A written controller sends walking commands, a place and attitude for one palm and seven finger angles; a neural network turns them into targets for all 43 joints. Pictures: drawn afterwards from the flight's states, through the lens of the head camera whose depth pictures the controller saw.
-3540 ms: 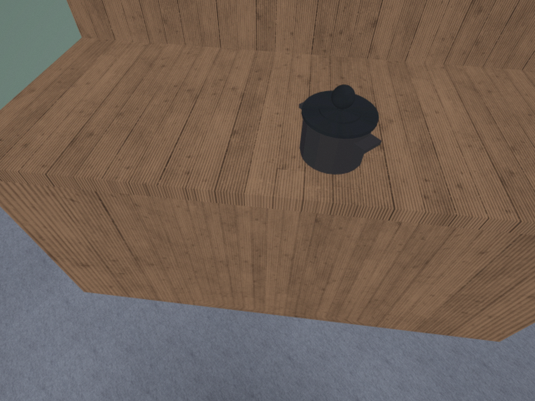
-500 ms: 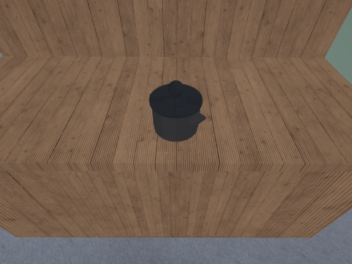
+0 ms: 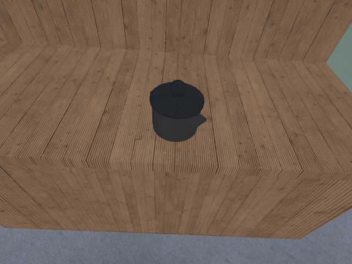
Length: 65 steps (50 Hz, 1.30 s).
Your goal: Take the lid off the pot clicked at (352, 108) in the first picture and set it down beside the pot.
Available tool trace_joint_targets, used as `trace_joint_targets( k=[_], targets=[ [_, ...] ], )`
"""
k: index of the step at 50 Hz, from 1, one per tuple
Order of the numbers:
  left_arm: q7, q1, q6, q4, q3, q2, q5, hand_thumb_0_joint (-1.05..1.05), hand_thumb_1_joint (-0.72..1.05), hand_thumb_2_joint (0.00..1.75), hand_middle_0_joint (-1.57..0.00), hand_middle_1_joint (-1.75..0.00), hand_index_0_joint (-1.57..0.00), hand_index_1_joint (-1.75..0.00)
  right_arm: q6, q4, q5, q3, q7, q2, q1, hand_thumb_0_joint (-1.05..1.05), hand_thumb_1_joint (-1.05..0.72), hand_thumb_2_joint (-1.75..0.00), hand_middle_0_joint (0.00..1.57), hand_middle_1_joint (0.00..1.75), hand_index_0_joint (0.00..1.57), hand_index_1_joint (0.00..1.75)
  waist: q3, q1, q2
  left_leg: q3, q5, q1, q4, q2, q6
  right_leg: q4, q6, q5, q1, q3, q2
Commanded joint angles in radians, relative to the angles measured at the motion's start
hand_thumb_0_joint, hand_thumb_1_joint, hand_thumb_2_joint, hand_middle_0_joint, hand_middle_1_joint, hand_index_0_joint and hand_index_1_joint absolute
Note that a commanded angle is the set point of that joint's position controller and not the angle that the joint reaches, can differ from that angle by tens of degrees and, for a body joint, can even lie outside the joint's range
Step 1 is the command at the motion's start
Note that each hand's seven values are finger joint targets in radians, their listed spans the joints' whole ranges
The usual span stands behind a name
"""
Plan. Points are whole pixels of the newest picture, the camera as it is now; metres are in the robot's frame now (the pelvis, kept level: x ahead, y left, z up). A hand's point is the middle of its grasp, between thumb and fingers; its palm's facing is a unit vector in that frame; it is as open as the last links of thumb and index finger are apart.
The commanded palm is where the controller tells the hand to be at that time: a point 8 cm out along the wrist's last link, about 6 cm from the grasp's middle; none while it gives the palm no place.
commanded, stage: look again from close up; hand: left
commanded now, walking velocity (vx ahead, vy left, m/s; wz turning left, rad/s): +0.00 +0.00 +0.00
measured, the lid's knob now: (177, 88) +0.54 +0.04 +0.11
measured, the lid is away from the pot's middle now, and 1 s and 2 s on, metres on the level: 0.00 0.00 0.00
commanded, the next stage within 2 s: shuffle to correct the standing spot in 0.30 s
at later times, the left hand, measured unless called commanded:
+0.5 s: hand out of the picture -0.02 +0.16 -0.18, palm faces +0.03 -0.99 -0.17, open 7.3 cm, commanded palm none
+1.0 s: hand out of the picture +0.00 +0.11 -0.19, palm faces +0.04 -0.99 -0.12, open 7.3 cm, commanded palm none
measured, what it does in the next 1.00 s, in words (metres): shifts its weight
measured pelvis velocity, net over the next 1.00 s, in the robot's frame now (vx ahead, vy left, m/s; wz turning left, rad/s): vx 0.04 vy -0.04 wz -0.02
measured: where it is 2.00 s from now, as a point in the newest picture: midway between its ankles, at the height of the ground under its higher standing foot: outside the picture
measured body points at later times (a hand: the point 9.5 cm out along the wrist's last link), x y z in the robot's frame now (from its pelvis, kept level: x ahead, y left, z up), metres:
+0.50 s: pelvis -0.01 +0.00 +0.00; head +0.00 +0.01 +0.45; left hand -0.02 +0.22 -0.16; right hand +0.01 -0.23 -0.15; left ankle +0.02 +0.09 -0.74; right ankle -0.02 -0.13 -0.74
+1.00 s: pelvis +0.04 -0.04 -0.01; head +0.06 -0.02 +0.44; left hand +0.00 +0.17 -0.18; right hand +0.05 -0.27 -0.15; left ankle +0.02 +0.09 -0.74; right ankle -0.02 -0.13 -0.72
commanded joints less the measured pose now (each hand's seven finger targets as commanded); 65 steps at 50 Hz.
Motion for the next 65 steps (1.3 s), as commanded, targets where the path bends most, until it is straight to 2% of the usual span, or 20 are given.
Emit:
trace_joint_targets(
  k=[1,20,27,32,39,42,44,46,47,48,49,52,54,55,56,57,58,60,63,65],
  targets=[
    [0.004,0.071,-0.014,-0.03,0.016,0.098,0.0,0.0,0.9,0.9,-0.2,-0.3,-0.2,-0.3,-0.016,-0.038,0.004,-0.023,-0.002,-0.1,0.034,0.0,-0.9,-0.9,0.2,0.3,0.2,0.3,0.015,-0.002,0.03,-0.121,0.153,0.034,-0.098,0.115,0.001,-0.089,-0.045,0.158,-0.054,0.073,-0.086],
    [0.0,0.082,-0.012,-0.004,0.012,0.086,-0.002,0.0,0.9,0.9,-0.2,-0.3,-0.2,-0.3,-0.014,-0.003,0.005,-0.024,-0.003,-0.087,0.058,0.0,-0.9,-0.9,0.2,0.3,0.2,0.3,0.034,0.004,0.03,-0.126,0.087,0.03,-0.14,0.116,-0.003,-0.121,-0.046,0.108,-0.051,0.07,-0.087],
    [-0.012,0.1,0.0,0.01,0.013,0.062,0.005,0.0,0.9,0.9,-0.2,-0.3,-0.2,-0.3,0.0,0.007,-0.003,-0.042,-0.003,-0.099,0.076,0.0,-0.9,-0.9,0.2,0.3,0.2,0.3,0.092,-0.002,0.088,-0.212,-0.246,-0.041,-0.242,0.167,0.025,-0.064,-0.042,-0.065,-0.089,0.008,-0.035],
    [-0.017,0.124,-0.001,0.005,0.021,0.054,0.006,0.0,0.9,0.9,-0.2,-0.3,-0.2,-0.3,0.003,-0.006,-0.006,-0.057,-0.005,-0.098,0.084,0.0,-0.9,-0.9,0.2,0.3,0.2,0.3,0.088,0.0,0.089,-0.221,-0.242,-0.06,-0.207,0.176,0.039,-0.046,-0.052,-0.066,-0.101,0.004,-0.03],
    [-0.016,0.151,-0.005,-0.003,0.042,0.08,0.002,0.0,0.9,0.9,-0.2,-0.3,-0.2,-0.3,-0.004,-0.023,-0.005,-0.053,-0.012,-0.036,0.078,0.0,-0.9,-0.9,0.2,0.3,0.2,0.3,0.071,-0.003,-0.104,-0.018,-0.038,-0.121,0.099,0.065,-0.008,-0.163,-0.126,0.032,-0.037,0.179,-0.129],
    [-0.013,0.133,-0.003,-0.011,0.047,0.084,0.006,0.0,0.9,0.9,-0.2,-0.3,-0.2,-0.3,-0.005,-0.013,-0.006,-0.051,-0.017,-0.015,0.08,0.0,-0.9,-0.9,0.2,0.3,0.2,0.3,0.075,-0.019,-0.073,0.019,-0.074,-0.094,0.125,0.062,-0.022,-0.126,-0.182,0.162,-0.055,0.198,-0.162],
    [-0.015,0.125,0.001,-0.016,0.05,0.08,0.004,0.0,0.9,0.9,-0.2,-0.3,-0.2,-0.3,-0.008,-0.001,-0.007,-0.052,-0.019,-0.022,0.087,0.0,-0.9,-0.9,0.2,0.3,0.2,0.3,0.074,-0.023,-0.011,-0.005,0.021,-0.031,0.061,0.089,-0.01,-0.062,-0.147,0.207,-0.08,0.139,-0.11],
    [-0.019,0.109,0.003,-0.026,0.05,0.061,0.004,0.0,0.9,0.9,-0.2,-0.3,-0.2,-0.3,-0.012,0.024,-0.012,-0.063,-0.025,-0.073,0.145,0.0,-0.9,-0.9,0.2,0.3,0.2,0.3,0.042,-0.043,0.158,-0.166,0.211,0.094,-0.036,0.21,0.045,0.107,-0.083,0.2,-0.164,0.015,-0.011],
    [-0.018,0.102,0.003,-0.035,0.048,0.045,0.004,0.0,0.9,0.9,-0.2,-0.3,-0.2,-0.3,-0.01,0.034,-0.016,-0.074,-0.033,-0.115,0.188,0.0,-0.9,-0.9,0.2,0.3,0.2,0.3,0.028,-0.05,0.276,-0.312,0.31,0.153,-0.102,0.315,0.112,0.236,-0.054,0.03,-0.239,-0.058,0.031],
    [-0.017,0.056,0.006,-0.059,0.046,0.052,0.005,0.0,0.9,0.9,-0.2,-0.3,-0.2,-0.3,-0.007,0.037,-0.019,-0.081,-0.035,-0.133,0.227,0.0,-0.9,-0.9,0.2,0.3,0.2,0.3,0.05,-0.068,0.297,-0.405,0.427,0.186,-0.151,0.397,0.177,0.366,-0.049,-0.238,-0.34,-0.054,0.037],
    [-0.016,0.014,0.013,-0.08,0.052,0.056,0.007,0.0,0.9,0.9,-0.2,-0.3,-0.2,-0.3,-0.004,0.031,-0.026,-0.082,-0.035,-0.137,0.233,0.0,-0.9,-0.9,0.2,0.3,0.2,0.3,0.067,-0.072,0.235,-0.417,0.476,0.158,-0.158,0.422,0.201,0.454,-0.054,-0.317,-0.378,-0.013,0.013],
    [-0.031,0.006,0.011,-0.103,0.061,0.034,-0.002,0.0,0.9,0.9,-0.2,-0.3,-0.2,-0.3,-0.013,-0.021,-0.033,-0.082,-0.03,-0.135,0.114,0.0,-0.9,-0.9,0.2,0.3,0.2,0.3,0.04,-0.014,0.208,-0.307,0.382,0.067,-0.157,0.366,0.147,0.389,-0.054,-0.27,-0.292,0.014,-0.031],
    [-0.04,0.093,0.005,-0.08,0.064,0.027,-0.004,0.0,0.9,0.9,-0.2,-0.3,-0.2,-0.3,-0.009,-0.047,-0.028,-0.082,-0.026,-0.143,0.037,0.0,-0.9,-0.9,0.2,0.3,0.2,0.3,-0.011,0.04,0.179,-0.197,0.238,-0.016,-0.086,0.291,0.071,0.127,-0.044,-0.108,-0.091,-0.041,-0.01],
    [-0.038,0.131,0.002,-0.064,0.069,0.045,0.0,0.0,0.9,0.9,-0.2,-0.3,-0.2,-0.3,-0.004,-0.05,-0.022,-0.085,-0.021,-0.131,0.036,0.0,-0.9,-0.9,0.2,0.3,0.2,0.3,-0.014,0.052,0.102,-0.131,0.136,-0.085,0.014,0.227,0.024,-0.03,-0.037,0.034,0.025,-0.059,0.007],
    [-0.028,0.151,-0.003,-0.051,0.079,0.099,0.008,0.0,0.9,0.9,-0.2,-0.3,-0.2,-0.3,-0.001,-0.06,-0.012,-0.082,-0.016,-0.087,0.069,0.0,-0.9,-0.9,0.2,0.3,0.2,0.3,-0.012,0.046,-0.103,-0.011,-0.008,-0.239,0.186,0.117,-0.019,-0.12,-0.065,0.114,0.158,0.097,-0.1],
    [-0.02,0.169,-0.002,-0.057,0.086,0.157,0.013,0.0,0.9,0.9,-0.2,-0.3,-0.2,-0.3,0.003,-0.085,-0.008,-0.075,-0.014,-0.045,0.047,0.0,-0.9,-0.9,0.2,0.3,0.2,0.3,0.002,0.052,-0.279,0.086,-0.314,-0.345,0.373,0.027,-0.055,-0.194,-0.173,0.246,0.167,0.307,-0.276],
    [-0.018,0.152,0.003,-0.086,0.08,0.178,0.014,0.0,0.9,0.9,-0.2,-0.3,-0.2,-0.3,0.003,-0.1,-0.007,-0.074,-0.012,-0.041,0.027,0.0,-0.9,-0.9,0.2,0.3,0.2,0.3,-0.008,0.061,-0.183,0.04,-0.393,-0.319,0.468,0.045,-0.047,-0.187,-0.262,0.243,0.118,0.303,-0.318],
    [-0.005,0.076,0.001,-0.093,0.078,0.129,0.016,0.0,0.9,0.9,-0.2,-0.3,-0.2,-0.3,0.013,-0.094,-0.008,-0.078,-0.012,-0.05,-0.008,0.0,-0.9,-0.9,0.2,0.3,0.2,0.3,0.052,0.038,-0.181,0.014,-0.334,-0.321,0.545,0.078,-0.048,-0.162,-0.287,0.308,0.021,0.315,-0.282],
    [0.007,0.021,-0.013,-0.093,0.059,0.104,0.016,0.0,0.9,0.9,-0.2,-0.3,-0.2,-0.3,0.01,-0.055,-0.001,-0.054,-0.005,0.018,0.032,0.0,-0.9,-0.9,0.2,0.3,0.2,0.3,0.02,0.001,-0.032,0.031,-0.268,-0.175,0.328,0.063,-0.059,-0.102,-0.246,0.537,-0.003,0.188,-0.24],
    [0.009,-0.007,-0.018,-0.087,0.048,0.111,0.006,0.0,0.9,0.9,-0.2,-0.3,-0.2,-0.3,0.01,-0.027,0.006,-0.036,-0.007,0.032,0.075,0.0,-0.9,-0.9,0.2,0.3,0.2,0.3,0.008,-0.028,-0.013,0.033,-0.084,-0.007,0.055,0.051,-0.065,-0.073,-0.179,0.566,-0.036,0.118,-0.195]
  ],
)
